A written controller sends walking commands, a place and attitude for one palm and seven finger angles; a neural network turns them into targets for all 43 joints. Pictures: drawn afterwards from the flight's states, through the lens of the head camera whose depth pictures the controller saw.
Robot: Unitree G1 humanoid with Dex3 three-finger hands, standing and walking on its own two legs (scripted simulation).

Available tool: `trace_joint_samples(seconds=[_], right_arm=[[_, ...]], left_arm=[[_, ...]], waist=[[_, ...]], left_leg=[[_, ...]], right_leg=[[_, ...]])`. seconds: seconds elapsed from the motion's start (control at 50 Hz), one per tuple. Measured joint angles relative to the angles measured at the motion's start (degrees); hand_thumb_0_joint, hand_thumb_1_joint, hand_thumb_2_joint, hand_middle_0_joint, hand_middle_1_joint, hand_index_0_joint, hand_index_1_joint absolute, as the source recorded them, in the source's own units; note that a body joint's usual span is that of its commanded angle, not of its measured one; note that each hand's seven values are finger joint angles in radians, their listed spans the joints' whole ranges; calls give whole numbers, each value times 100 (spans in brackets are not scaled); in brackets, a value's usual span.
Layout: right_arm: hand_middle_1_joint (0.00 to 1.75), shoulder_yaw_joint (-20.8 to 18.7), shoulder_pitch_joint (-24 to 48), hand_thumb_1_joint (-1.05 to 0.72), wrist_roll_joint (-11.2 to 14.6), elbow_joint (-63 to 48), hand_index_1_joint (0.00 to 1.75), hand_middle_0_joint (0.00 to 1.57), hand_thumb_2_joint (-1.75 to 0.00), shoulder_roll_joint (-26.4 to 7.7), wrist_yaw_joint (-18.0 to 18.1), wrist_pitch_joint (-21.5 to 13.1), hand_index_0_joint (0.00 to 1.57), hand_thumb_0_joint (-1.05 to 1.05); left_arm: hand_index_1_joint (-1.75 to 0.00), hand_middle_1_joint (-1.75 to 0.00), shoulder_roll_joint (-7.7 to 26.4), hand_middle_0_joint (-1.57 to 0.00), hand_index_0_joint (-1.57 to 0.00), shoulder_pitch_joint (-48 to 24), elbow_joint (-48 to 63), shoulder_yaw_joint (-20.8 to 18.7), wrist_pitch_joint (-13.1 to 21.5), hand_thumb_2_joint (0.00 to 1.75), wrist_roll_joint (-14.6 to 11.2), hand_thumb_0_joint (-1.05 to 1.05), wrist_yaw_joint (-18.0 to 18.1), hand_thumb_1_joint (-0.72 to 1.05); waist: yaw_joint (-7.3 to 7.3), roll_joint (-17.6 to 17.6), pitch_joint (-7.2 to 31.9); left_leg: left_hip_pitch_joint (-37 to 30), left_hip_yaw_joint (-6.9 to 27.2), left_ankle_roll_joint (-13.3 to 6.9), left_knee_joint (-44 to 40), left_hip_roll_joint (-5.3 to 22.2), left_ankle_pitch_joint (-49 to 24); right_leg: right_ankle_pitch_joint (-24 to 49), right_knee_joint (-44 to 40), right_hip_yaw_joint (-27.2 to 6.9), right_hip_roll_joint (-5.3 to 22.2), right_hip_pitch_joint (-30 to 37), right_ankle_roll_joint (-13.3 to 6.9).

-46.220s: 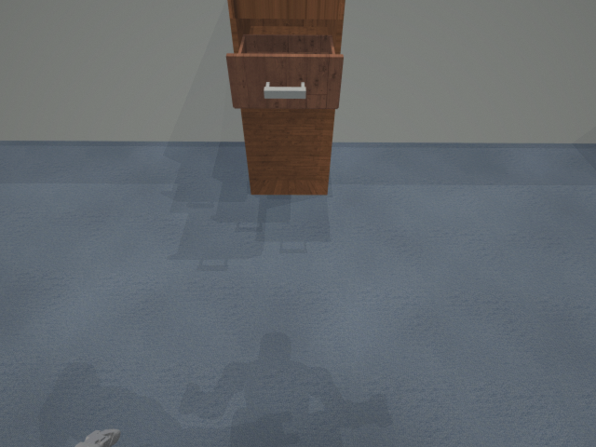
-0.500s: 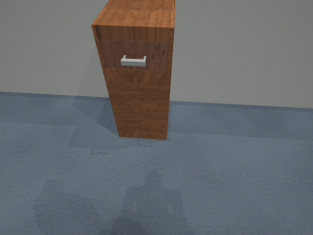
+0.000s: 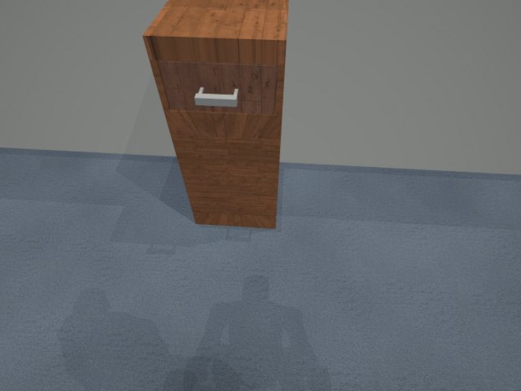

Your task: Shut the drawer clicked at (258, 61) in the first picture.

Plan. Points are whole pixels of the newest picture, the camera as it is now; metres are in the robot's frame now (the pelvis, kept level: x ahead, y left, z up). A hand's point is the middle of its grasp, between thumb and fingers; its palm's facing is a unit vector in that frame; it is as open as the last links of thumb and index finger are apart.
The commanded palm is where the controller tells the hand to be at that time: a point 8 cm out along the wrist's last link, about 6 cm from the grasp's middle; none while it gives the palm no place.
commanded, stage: look to check the result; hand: left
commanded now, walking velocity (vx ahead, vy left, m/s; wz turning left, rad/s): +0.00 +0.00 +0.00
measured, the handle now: (217, 95) +0.88 +0.17 -0.05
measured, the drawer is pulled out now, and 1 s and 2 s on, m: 0.00 0.00 0.00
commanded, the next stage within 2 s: stand and wait in 0.20 s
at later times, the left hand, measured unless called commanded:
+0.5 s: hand out of the picture +0.06 +0.20 -0.17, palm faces +0.01 -0.96 -0.27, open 7.4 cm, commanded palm none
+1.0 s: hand out of the picture +0.07 +0.22 -0.16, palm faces +0.00 -0.96 -0.29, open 7.4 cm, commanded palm none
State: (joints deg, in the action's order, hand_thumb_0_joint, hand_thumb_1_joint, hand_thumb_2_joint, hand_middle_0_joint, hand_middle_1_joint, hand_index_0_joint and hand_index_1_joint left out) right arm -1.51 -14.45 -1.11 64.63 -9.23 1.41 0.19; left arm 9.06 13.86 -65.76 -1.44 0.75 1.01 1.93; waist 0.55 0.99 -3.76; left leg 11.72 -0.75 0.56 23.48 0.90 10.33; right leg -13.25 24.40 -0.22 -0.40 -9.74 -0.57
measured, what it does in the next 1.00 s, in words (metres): stands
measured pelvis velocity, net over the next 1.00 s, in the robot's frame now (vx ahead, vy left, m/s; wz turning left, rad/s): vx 0.02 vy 0.00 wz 0.00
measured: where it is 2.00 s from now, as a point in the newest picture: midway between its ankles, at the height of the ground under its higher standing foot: outside the picture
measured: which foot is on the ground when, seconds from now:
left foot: down 0.00-1.00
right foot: down 0.00-1.00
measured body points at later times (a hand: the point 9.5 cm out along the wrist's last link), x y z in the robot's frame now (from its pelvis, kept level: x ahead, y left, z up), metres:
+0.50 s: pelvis +0.01 -0.01 +0.00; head +0.03 -0.01 +0.45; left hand +0.06 +0.25 -0.14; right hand +0.05 -0.26 -0.15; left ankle +0.03 +0.13 -0.74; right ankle +0.00 -0.11 -0.74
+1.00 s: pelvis +0.02 +0.00 +0.00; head +0.04 -0.01 +0.45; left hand +0.07 +0.27 -0.14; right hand +0.07 -0.27 -0.15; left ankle +0.03 +0.13 -0.74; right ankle +0.00 -0.11 -0.74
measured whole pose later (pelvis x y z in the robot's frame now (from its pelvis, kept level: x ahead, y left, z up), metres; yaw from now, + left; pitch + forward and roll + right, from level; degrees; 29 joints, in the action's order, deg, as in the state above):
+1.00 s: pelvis +0.02 +0.00 +0.00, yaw +0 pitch -2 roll +0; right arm -1.0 -9.0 -1.1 64.8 -14.9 0.8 -0.2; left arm 14.9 8.5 -65.1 -1.5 1.1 0.9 0.9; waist 0.5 0.5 -3.6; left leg 8.1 -0.5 0.8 19.5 1.0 10.0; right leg -12.4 19.5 0.0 -0.5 -5.6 -0.7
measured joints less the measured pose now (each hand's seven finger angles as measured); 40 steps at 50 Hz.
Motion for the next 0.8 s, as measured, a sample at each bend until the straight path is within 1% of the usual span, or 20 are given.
trace_joint_samples(seconds=[0.3, 0.8], right_arm=[[29, 7, 266, -90, -12, -6, 30, 20, -90, -212, -24, -10, 20, 0], [30, 44, 498, -90, -8, 5, 30, 20, -90, -506, -62, -24, 20, 0]], left_arm=[[-30, -30, 236, -20, -20, -319, 83, -18, 42, 90, -8, 0, -34, 91], [-30, -30, 526, -20, -20, -510, 87, -12, 41, 90, -11, 0, -91, 90]], waist=[[14, -8, 17], [3, -27, -18]], left_leg=[[-147, 32, 53, -114, 52, 21], [-303, 27, 38, -339, 31, -37]], right_leg=[[8, -177, 31, -53, 181, -47], [81, -430, 29, -32, 352, -26]])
